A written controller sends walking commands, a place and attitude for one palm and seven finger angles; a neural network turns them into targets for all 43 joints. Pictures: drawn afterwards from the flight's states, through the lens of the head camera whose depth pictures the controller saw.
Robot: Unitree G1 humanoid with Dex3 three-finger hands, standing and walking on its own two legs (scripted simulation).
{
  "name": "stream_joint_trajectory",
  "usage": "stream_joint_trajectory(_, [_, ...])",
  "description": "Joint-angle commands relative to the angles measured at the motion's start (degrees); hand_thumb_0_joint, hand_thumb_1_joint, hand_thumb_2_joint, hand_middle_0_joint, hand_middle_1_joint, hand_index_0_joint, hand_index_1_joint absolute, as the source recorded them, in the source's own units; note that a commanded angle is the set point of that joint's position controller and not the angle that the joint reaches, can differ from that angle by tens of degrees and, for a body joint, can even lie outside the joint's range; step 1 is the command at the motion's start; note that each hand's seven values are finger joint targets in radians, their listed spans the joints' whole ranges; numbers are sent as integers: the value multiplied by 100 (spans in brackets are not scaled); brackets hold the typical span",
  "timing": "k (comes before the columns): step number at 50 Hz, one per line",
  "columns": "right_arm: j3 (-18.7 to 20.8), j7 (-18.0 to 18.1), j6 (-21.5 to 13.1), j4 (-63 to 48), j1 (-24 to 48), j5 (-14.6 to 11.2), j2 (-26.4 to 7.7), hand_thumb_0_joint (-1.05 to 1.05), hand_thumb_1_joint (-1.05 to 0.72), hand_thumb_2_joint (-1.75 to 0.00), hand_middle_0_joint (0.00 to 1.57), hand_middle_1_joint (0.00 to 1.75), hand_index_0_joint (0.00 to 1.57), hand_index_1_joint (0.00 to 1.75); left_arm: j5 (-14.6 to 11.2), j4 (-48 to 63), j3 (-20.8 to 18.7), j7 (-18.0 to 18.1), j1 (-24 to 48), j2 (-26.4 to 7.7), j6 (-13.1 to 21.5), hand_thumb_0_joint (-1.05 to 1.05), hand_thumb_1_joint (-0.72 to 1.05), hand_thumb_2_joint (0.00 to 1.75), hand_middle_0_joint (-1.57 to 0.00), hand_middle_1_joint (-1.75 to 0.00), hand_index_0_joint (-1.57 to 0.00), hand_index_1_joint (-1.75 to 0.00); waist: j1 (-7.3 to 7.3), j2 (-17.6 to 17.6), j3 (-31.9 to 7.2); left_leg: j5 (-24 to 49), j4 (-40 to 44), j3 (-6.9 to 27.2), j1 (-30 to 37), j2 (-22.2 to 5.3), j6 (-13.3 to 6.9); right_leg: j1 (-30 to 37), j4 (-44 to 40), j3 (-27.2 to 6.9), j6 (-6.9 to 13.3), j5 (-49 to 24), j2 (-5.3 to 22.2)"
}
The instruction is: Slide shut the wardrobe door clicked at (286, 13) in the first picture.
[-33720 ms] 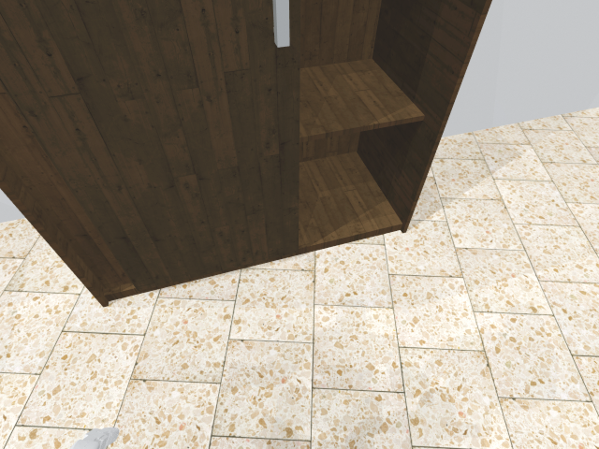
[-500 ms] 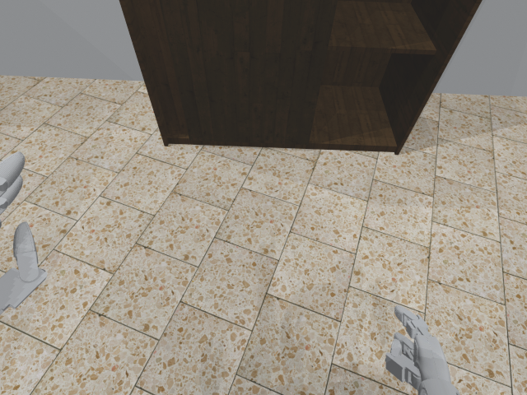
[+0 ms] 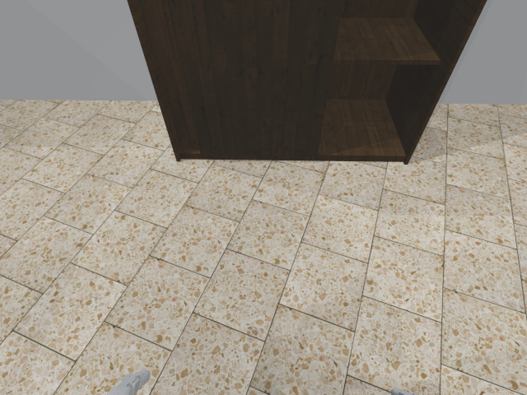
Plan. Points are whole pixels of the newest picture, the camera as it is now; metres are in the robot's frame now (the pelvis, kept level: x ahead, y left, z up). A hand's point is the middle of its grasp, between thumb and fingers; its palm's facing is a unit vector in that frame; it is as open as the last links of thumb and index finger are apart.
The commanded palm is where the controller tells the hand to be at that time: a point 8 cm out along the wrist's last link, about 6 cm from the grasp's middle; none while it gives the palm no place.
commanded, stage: let the arm hang, fingers relaxed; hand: left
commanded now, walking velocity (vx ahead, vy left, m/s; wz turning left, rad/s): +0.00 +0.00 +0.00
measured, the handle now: out of the picture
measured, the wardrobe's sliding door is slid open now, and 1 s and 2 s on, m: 0.48 0.48 0.48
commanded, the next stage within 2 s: look to check the result in 0.86 s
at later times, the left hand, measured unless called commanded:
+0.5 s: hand out of the picture -0.05 +0.16 -0.16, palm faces +0.05 -0.98 -0.21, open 7.3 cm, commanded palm none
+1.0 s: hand out of the picture +0.00 +0.13 -0.16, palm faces +0.06 -0.98 -0.18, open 7.3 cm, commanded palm none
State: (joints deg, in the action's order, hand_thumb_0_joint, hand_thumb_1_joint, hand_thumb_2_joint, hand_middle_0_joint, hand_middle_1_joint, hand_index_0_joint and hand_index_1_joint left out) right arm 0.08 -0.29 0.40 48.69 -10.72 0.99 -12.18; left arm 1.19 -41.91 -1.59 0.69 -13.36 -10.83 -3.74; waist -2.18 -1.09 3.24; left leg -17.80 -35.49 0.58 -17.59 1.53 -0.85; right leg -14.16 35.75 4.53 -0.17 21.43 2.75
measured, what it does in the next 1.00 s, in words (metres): stands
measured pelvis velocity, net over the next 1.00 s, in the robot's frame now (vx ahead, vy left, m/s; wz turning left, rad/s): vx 0.01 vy -0.03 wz -0.01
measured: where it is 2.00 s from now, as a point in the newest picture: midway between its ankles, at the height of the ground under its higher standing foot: outside the picture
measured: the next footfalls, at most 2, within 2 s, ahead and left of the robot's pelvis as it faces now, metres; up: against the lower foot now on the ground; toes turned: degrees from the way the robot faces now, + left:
none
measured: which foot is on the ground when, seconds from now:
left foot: down 0.00-1.00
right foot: down 0.00-1.00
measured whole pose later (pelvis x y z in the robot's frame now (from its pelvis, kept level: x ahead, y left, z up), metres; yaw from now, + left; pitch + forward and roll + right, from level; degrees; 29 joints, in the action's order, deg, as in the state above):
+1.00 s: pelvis +0.01 -0.03 +0.01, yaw +0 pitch -1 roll +0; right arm 0.9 2.7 -0.3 65.6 -17.4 0.4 -6.3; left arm 0.0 -65.6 -1.1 2.4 -17.1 -5.4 0.8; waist -0.6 -1.7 3.5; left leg -14.6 -26.7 1.5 -10.7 -1.3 1.4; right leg -6.6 25.1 5.3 2.0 17.2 -0.5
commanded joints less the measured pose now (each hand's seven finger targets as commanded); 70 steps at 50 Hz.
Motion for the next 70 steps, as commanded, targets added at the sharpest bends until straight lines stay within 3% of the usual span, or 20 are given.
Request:
stream_joint_trajectory(1, [116,114,-116,57,-163,0,-652,0,-90,-90,20,30,20,30,-85,-434,-133,80,-121,-808,339,0,90,90,-20,-30,-20,-30,206,-516,-360,1938,1084,904,176,-629,-226,659,-882,-461,221,-1110,176])
stream_joint_trajectory(3, [127,168,-117,300,-257,0,-533,0,-90,-90,20,30,20,30,-78,-898,-186,92,-326,-581,359,0,90,90,-20,-30,-20,-30,219,-833,-487,1468,1228,834,310,-604,-207,785,-1077,-434,264,-977,194])
stream_joint_trajectory(5, [133,192,-83,491,-365,-20,-435,0,-90,-90,20,30,20,30,-91,-1228,-151,92,-416,-549,363,0,90,90,-20,-30,-20,-30,226,-854,-382,1086,1330,828,362,-606,-214,740,-1270,-407,294,-862,195])
stream_joint_trajectory(7, [139,206,-71,684,-561,-32,-368,0,-90,-90,20,30,20,30,-94,-1486,-113,87,-441,-501,385,0,90,90,-20,-30,-20,-30,192,-697,-327,954,1395,802,411,-600,-202,737,-1380,-414,321,-881,200])
stream_joint_trajectory(9, [156,212,-52,825,-707,-49,-351,0,-90,-90,20,30,20,30,-93,-1709,-77,96,-521,-461,400,0,90,90,-20,-30,-20,-30,173,-306,-213,831,1439,793,484,-624,-202,632,-1479,-380,323,-775,184])
stream_joint_trajectory(16, [139,229,-38,1240,-1038,-60,-143,0,-90,-90,20,30,20,30,-98,-2188,-17,131,-758,-330,422,0,90,90,-20,-30,-20,-30,137,72,172,609,1417,592,470,-548,-158,333,-1705,-491,356,-387,236])
stream_joint_trajectory(20, [123,234,-47,1371,-1123,-58,-37,0,-90,-90,20,30,20,30,-99,-2291,-4,155,-857,-255,442,0,90,90,-20,-30,-20,-30,122,240,222,765,1322,475,554,-523,-139,202,-1725,-531,364,-359,255])
stream_joint_trajectory(25, [112,246,-59,1478,-1122,-51,94,0,-90,-90,20,30,20,30,-100,-2338,-9,179,-923,-158,442,0,90,90,-20,-30,-20,-30,158,133,443,778,1325,444,431,-518,-130,125,-1715,-558,357,-374,226])
stream_joint_trajectory(27, [116,248,-71,1499,-1148,-49,145,0,-90,-90,20,30,20,30,-98,-2331,-22,188,-925,-118,461,0,90,90,-20,-30,-20,-30,152,288,386,890,1274,393,452,-501,-119,167,-1735,-574,367,-429,253])
stream_joint_trajectory(36, [111,280,-98,1583,-1157,-42,270,0,-90,-90,20,30,20,30,-112,-2322,-41,209,-898,-13,489,0,90,90,-20,-30,-20,-30,162,-22,401,1255,1202,345,455,-519,-79,312,-1688,-564,390,-921,260])
stream_joint_trajectory(46, [135,303,-112,1584,-1178,-55,224,0,-90,-90,20,30,20,30,-117,-2256,-58,219,-881,-33,507,0,90,90,-20,-30,-20,-30,151,83,109,1686,1113,314,632,-568,-70,622,-1581,-488,367,-1694,285])
stream_joint_trajectory(70, [141,315,-110,1571,-1041,-57,134,0,-90,-90,20,30,20,30,-118,-2221,-62,216,-839,-67,486,0,90,90,-20,-30,-20,-30,149,63,173,1776,1168,335,775,-593,-88,660,-1590,-475,328,-1765,274])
